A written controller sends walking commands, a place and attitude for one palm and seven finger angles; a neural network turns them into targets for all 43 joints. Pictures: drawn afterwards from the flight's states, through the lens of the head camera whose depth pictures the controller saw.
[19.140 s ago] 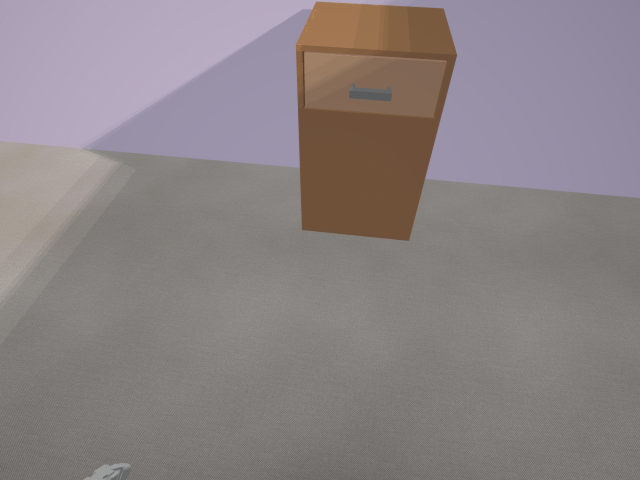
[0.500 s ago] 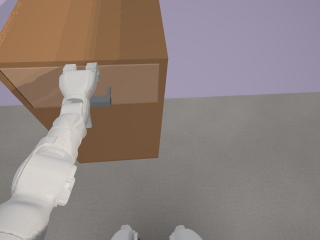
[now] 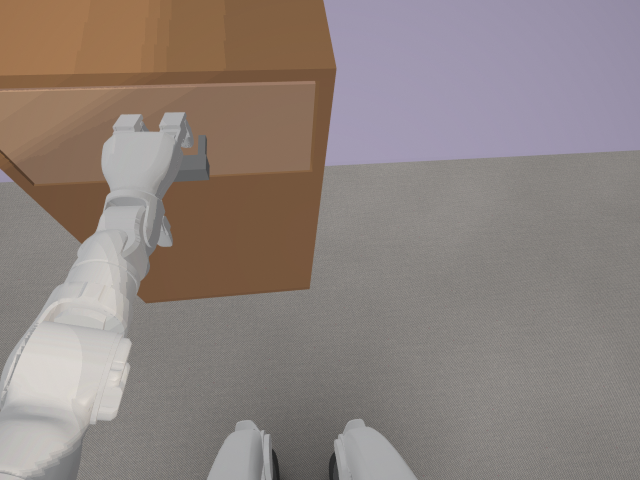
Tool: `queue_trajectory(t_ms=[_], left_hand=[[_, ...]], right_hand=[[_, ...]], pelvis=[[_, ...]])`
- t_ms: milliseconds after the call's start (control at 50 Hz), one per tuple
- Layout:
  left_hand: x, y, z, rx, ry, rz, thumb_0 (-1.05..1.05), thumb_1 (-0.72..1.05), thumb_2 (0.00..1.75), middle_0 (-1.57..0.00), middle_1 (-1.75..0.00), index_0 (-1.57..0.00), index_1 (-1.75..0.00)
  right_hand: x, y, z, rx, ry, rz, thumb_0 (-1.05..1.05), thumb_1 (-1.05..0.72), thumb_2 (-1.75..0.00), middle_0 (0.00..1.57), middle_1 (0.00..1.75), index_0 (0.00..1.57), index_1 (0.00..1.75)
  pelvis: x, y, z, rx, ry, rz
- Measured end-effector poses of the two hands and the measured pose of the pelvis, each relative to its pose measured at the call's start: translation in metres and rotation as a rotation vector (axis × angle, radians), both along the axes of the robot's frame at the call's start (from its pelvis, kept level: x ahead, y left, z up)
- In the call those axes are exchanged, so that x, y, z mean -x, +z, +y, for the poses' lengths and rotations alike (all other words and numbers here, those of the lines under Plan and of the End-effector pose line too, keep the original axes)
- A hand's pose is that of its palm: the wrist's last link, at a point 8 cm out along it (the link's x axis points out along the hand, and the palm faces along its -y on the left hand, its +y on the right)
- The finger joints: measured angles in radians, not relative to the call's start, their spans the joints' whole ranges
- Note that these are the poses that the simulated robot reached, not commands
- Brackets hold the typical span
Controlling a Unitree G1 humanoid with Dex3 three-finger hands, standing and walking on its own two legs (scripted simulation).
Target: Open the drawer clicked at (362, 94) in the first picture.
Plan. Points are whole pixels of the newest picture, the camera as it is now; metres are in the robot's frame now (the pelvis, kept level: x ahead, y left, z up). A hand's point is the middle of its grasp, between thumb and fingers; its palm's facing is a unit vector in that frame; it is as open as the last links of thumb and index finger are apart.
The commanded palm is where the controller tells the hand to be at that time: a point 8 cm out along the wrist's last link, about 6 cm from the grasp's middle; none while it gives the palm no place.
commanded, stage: lower the fingers behind the handle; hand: left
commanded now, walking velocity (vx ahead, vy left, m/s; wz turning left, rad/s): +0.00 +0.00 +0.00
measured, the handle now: (159, 156) +0.55 +0.18 +0.00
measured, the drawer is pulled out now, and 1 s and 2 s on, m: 0.00 0.00 0.02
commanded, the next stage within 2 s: close the thumb around the handle in 0.72 s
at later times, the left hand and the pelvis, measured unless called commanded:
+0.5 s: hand (154, 196) +0.50 +0.19 -0.02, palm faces -0.07 +0.00 -1.00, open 13.9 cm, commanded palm +0.49 +0.17 +0.04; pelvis -0.01 +0.00 -0.01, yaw +0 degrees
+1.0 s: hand (154, 192) +0.50 +0.19 -0.01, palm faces -0.10 -0.04 -0.99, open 12.9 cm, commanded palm +0.49 +0.18 +0.04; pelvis +0.01 +0.00 +0.00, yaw +0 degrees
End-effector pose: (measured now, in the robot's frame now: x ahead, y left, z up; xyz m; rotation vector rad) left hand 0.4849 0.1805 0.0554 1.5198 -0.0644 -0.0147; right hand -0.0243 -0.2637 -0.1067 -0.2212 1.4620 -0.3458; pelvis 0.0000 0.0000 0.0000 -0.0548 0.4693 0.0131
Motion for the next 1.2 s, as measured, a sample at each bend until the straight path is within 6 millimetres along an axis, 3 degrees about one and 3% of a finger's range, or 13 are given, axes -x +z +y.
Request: queue_trajectory(t_ms=[180, 300, 380, 480, 640, 900, 1020, 1200], left_hand=[[-0.003, 0.006, -0.012, -0.037, 0.116, 0.006, 0.00, -0.49, 0.30, -0.36, -1.23, -0.36, -1.29], [-0.002, 0.009, -0.013, -0.047, 0.123, 0.079, 0.00, -0.49, 0.30, -0.34, -1.21, -0.31, -1.25], [-0.002, 0.005, -0.007, -0.038, 0.100, 0.103, 0.00, -0.49, 0.30, -0.33, -1.20, -0.29, -1.25], [0.003, -0.019, 0.008, -0.055, 0.086, 0.127, 0.00, -0.49, 0.30, -0.32, -1.20, -0.30, -1.23], [0.002, -0.022, 0.009, -0.033, 0.067, 0.042, 0.00, -0.49, 0.30, -0.31, -1.20, -0.31, -1.21], [-0.003, -0.012, 0.006, -0.034, 0.120, 0.107, 0.00, -0.47, 0.31, -0.32, -1.20, -0.34, -1.23], [-0.002, -0.016, 0.010, -0.020, 0.092, 0.134, 0.00, -0.32, 0.38, -0.33, -1.21, -0.34, -1.23], [-0.001, -0.020, 0.013, -0.007, 0.061, 0.066, 0.00, 0.11, 0.56, -0.36, -1.26, -0.37, -1.27]], right_hand=[[-0.030, -0.002, 0.013, -0.061, 0.012, -0.049, 0.00, -0.91, -0.89, 0.21, 0.30, 0.21, 0.30], [-0.041, 0.006, 0.010, -0.040, 0.022, -0.102, 0.00, -0.91, -0.89, 0.21, 0.30, 0.21, 0.30], [-0.039, 0.006, 0.002, -0.009, 0.032, -0.112, 0.00, -0.91, -0.89, 0.21, 0.30, 0.21, 0.30], [-0.029, 0.001, -0.006, 0.022, 0.034, -0.090, 0.00, -0.91, -0.89, 0.21, 0.30, 0.21, 0.30], [-0.016, -0.011, -0.004, 0.006, 0.029, -0.013, 0.00, -0.91, -0.89, 0.21, 0.30, 0.20, 0.30], [-0.025, -0.003, 0.009, -0.035, 0.005, -0.041, 0.00, -0.91, -0.89, 0.21, 0.30, 0.21, 0.30], [-0.028, 0.000, 0.003, -0.017, 0.007, -0.049, 0.00, -0.91, -0.89, 0.21, 0.30, 0.21, 0.30], [-0.034, -0.005, -0.003, -0.007, 0.023, -0.026, 0.00, -0.91, -0.89, 0.21, 0.30, 0.20, 0.30]], pelvis=[[-0.005, 0.008, 0.003, -0.002, -0.002, -0.023], [-0.004, 0.011, 0.002, -0.007, -0.004, -0.040], [0.000, 0.006, 0.001, -0.005, -0.002, -0.035], [0.004, -0.004, 0.000, -0.001, -0.001, -0.012], [0.003, -0.011, 0.001, 0.007, 0.007, 0.011], [-0.007, 0.002, -0.001, 0.002, -0.001, -0.011], [-0.009, 0.003, -0.001, 0.001, -0.005, -0.012], [-0.012, -0.002, 0.001, 0.003, -0.005, 0.006]])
